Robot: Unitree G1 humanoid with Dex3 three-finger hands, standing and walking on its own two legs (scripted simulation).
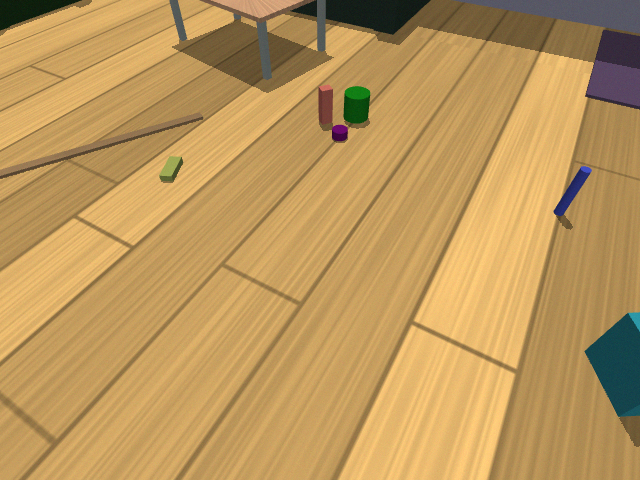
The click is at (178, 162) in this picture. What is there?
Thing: flat box
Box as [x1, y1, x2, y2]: [159, 156, 182, 181]
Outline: 181,157 170,156 168,158 159,175 161,180 173,180 182,163
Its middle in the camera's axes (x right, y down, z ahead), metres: -0.73 -0.35 +1.95
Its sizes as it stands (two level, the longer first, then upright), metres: 0.151 0.062 0.032
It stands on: the floor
